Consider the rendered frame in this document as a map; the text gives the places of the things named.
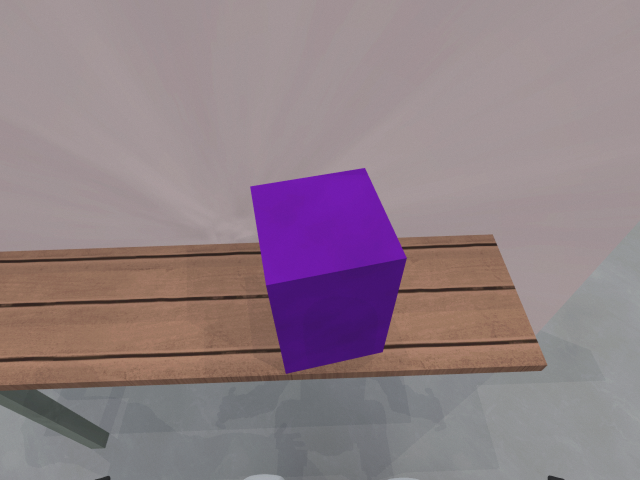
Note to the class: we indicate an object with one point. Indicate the table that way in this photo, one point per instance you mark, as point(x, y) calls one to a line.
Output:
point(190, 314)

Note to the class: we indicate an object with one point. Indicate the carton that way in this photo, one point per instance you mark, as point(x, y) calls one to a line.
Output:
point(332, 265)

